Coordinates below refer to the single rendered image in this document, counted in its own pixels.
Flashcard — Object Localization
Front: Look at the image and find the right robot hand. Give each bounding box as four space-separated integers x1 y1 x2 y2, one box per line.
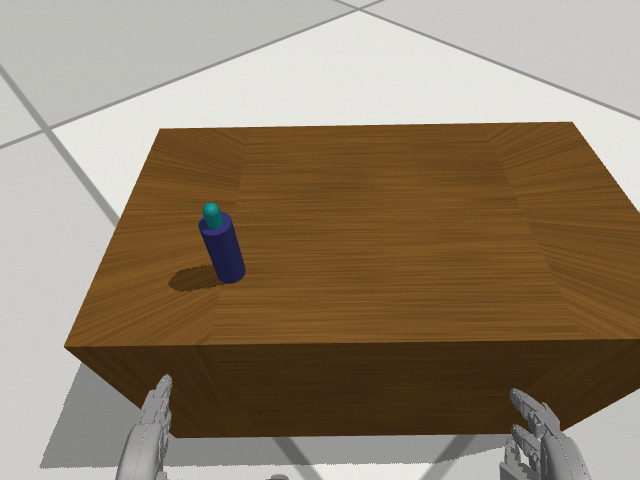
500 388 591 480

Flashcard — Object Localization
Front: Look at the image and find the bottle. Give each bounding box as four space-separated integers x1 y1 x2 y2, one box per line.
199 202 246 284

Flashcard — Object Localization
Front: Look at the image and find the left robot hand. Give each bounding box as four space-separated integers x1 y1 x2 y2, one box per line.
115 374 172 480

